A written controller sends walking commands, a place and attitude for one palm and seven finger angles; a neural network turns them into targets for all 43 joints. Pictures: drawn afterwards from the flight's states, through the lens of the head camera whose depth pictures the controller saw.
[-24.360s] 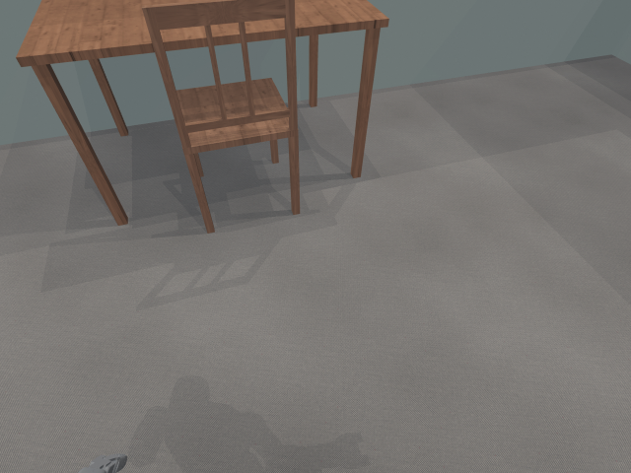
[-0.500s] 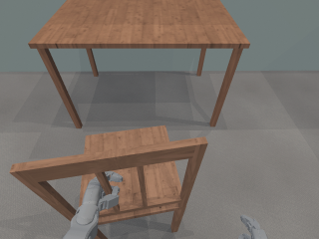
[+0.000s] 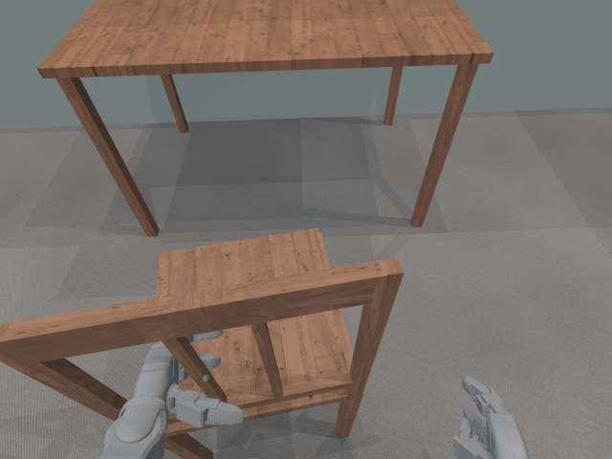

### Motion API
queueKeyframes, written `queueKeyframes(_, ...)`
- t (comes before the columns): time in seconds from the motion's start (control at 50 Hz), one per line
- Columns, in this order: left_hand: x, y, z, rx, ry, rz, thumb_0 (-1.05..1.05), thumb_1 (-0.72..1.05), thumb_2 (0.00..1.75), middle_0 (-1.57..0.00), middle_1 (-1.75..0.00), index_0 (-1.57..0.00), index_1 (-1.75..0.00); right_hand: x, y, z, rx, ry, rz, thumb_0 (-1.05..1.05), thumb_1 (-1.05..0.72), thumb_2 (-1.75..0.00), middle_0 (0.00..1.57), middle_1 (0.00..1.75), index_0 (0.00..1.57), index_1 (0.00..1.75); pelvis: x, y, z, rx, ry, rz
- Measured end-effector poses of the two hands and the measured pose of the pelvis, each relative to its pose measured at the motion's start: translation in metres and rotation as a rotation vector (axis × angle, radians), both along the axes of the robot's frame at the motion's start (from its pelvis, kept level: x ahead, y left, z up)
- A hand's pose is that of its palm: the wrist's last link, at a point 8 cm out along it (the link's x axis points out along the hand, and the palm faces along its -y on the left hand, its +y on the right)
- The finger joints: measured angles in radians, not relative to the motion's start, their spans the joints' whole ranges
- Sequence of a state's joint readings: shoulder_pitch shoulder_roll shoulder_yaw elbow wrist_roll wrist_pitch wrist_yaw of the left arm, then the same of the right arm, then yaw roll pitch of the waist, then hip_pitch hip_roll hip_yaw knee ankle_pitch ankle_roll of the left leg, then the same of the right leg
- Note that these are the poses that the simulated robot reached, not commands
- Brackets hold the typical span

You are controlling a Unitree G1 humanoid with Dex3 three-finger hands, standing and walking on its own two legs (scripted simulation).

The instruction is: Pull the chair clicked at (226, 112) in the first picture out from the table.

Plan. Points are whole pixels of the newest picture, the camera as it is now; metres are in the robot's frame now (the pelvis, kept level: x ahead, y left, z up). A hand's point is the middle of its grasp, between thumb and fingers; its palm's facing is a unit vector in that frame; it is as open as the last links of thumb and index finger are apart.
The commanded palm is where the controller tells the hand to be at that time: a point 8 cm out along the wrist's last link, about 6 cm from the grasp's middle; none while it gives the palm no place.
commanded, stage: open the thumb and straighten the fingers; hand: left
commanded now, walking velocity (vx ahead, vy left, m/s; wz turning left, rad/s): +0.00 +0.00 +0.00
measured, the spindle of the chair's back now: (201, 375) +0.25 +0.16 -0.06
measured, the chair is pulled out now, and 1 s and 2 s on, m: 0.64 0.64 0.64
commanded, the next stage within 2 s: draw the fingers out of the gap in 0.30 s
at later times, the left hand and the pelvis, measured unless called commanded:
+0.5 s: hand (202, 395) +0.22 +0.15 -0.04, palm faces -0.01 -0.99 -0.15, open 17.4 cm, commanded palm +0.19 +0.20 -0.02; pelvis +0.01 +0.00 -0.01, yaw +1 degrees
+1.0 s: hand out of the picture +0.14 +0.14 -0.04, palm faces +0.01 -0.99 -0.15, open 17.5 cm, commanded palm +0.10 +0.19 -0.02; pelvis +0.00 +0.00 -0.03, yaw +2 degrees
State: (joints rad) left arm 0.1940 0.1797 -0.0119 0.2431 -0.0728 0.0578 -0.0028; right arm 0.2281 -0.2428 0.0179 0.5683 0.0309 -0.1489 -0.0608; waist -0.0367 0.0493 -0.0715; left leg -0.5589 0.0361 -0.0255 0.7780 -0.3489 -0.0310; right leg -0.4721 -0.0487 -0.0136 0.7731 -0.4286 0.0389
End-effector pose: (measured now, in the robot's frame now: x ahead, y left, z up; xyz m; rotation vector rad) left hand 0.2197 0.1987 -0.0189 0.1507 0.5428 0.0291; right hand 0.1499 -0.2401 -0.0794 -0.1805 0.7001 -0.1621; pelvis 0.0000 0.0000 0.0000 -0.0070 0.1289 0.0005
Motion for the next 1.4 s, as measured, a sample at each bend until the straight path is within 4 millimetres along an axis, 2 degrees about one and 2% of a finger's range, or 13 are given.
queueKeyframes(0.1, -0.002, -0.002, 0.001, -0.002, 0.002, 0.0, 0.0, -0.47, 0.23, -0.27, -0.8, -0.27, -0.81, 0.013, 0.004, -0.001, 0.002, -0.028, 0.016, 0.01, -0.91, -0.9, 0.2, 0.3, 0.2, 0.3, 0.007, -0.001, -0.004, 0.0, 0.014, 0.007)
queueKeyframes(0.26, -0.009, 0.0, 0.002, 0.011, 0.008, 0.008, 0.0, -0.53, 0.21, -0.1, -0.29, -0.1, -0.3, 0.022, 0.003, -0.002, -0.008, -0.045, 0.02, 0.01, -0.91, -0.9, 0.2, 0.3, 0.2, 0.3, 0.012, -0.003, -0.009, -0.003, 0.024, 0.015)
queueKeyframes(0.4, -0.013, -0.001, -0.001, 0.005, 0.011, 0.002, -0.01, -0.53, 0.2, -0.03, -0.08, -0.03, -0.08, 0.018, -0.001, -0.004, -0.027, -0.037, 0.017, 0.01, -0.91, -0.9, 0.2, 0.3, 0.2, 0.3, 0.01, -0.004, -0.011, -0.005, 0.026, 0.021)
queueKeyframes(0.5, -0.021, 0.001, -0.001, 0.005, 0.017, 0.009, -0.01, -0.53, 0.2, -0.01, -0.03, -0.01, -0.03, 0.012, -0.002, -0.004, -0.024, -0.034, -0.003, 0.01, -0.91, -0.9, 0.2, 0.3, 0.2, 0.3, 0.008, -0.004, -0.012, -0.006, 0.027, 0.017)
queueKeyframes(0.64, -0.049, 0.001, 0.0, 0.01, 0.034, 0.014, -0.01, -0.53, 0.2, -0.01, -0.01, 0.0, -0.01, 0.009, 0.0, -0.004, -0.017, -0.054, -0.018, 0.01, -0.91, -0.9, 0.2, 0.3, 0.2, 0.3, 0.005, -0.003, -0.015, -0.009, 0.027, 0.02)
queueKeyframes(0.78, -0.074, -0.001, 0.0, 0.004, 0.038, 0.028, -0.01, -0.54, 0.2, -0.01, 0.0, 0.0, -0.01, 0.014, 0.007, -0.004, -0.014, -0.085, -0.005, 0.01, -0.9, -0.9, 0.2, 0.3, 0.2, 0.3, 0.001, -0.002, -0.019, -0.014, 0.028, 0.029)
queueKeyframes(1.0, -0.1, -0.008, 0.002, -0.003, 0.042, 0.031, -0.01, -0.54, 0.2, -0.01, 0.0, 0.0, 0.0, 0.024, 0.016, -0.003, 0.006, -0.138, 0.003, 0.01, -0.9, -0.9, 0.2, 0.3, 0.2, 0.3, -0.003, -0.001, -0.025, -0.019, 0.032, 0.035)
queueKeyframes(1.3, -0.14, -0.015, 0.003, -0.018, 0.072, 0.041, -0.01, -0.53, 0.2, -0.01, 0.0, 0.0, 0.0, 0.029, 0.016, -0.007, 0.012, -0.156, -0.022, 0.01, -0.9, -0.9, 0.2, 0.3, 0.2, 0.3, -0.005, -0.001, -0.035, -0.024, 0.047, 0.034)
queueKeyframes(1.4, -0.139, -0.011, 0.017, -0.11, -0.107, 0.098, -0.01, -0.54, 0.2, -0.01, 0.0, -0.01, 0.0, 0.027, 0.017, -0.013, 0.004, -0.164, -0.014, 0.01, -0.9, -0.9, 0.2, 0.3, 0.2, 0.3, -0.008, -0.003, -0.042, -0.032, 0.058, 0.037)
